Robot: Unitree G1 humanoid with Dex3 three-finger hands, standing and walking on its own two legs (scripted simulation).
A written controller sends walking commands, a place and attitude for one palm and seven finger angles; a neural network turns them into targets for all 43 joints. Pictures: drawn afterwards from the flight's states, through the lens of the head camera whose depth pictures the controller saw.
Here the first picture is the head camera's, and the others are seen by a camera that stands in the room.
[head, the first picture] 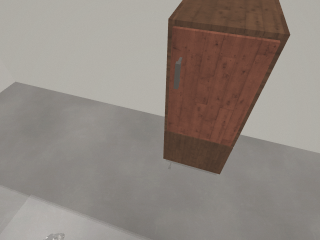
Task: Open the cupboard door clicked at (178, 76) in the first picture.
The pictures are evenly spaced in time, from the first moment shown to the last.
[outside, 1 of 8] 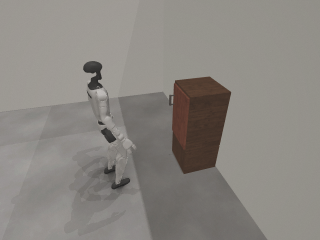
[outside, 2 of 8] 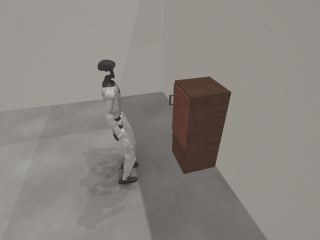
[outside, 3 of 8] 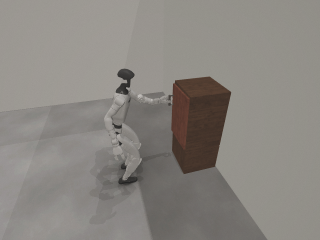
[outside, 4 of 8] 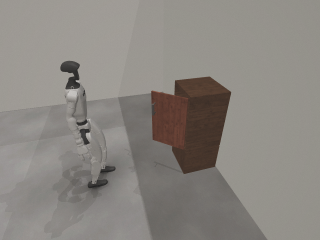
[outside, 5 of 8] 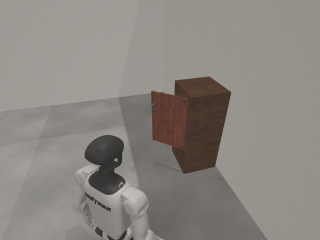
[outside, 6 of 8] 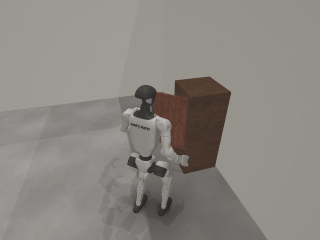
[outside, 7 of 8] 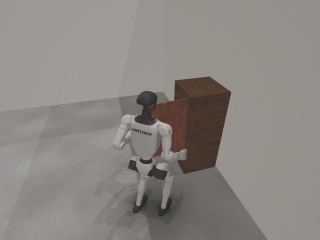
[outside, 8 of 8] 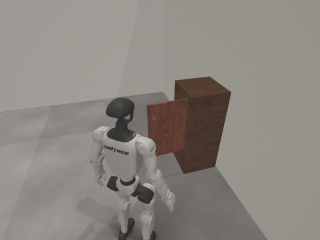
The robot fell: no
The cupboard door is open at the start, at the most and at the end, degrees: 0 94 92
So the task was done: yes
